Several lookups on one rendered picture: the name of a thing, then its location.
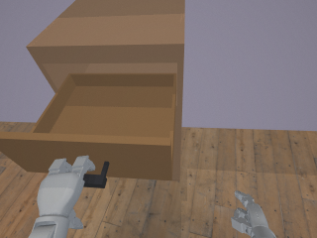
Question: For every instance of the robot left hand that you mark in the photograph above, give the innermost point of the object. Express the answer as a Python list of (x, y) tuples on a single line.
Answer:
[(62, 187)]

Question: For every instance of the robot right forearm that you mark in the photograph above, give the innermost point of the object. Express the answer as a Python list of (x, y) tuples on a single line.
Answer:
[(262, 232)]

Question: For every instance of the robot left forearm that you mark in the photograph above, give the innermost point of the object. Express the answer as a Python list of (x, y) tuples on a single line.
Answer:
[(50, 226)]

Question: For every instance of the cabinet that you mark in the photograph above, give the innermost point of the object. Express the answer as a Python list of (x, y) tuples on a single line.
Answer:
[(116, 36)]

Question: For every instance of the drawer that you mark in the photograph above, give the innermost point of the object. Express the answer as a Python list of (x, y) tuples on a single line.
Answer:
[(126, 119)]

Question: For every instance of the handle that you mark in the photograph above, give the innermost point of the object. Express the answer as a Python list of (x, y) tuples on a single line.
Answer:
[(97, 181)]

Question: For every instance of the robot right hand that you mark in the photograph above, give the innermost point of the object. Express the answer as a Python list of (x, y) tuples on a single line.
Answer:
[(253, 216)]

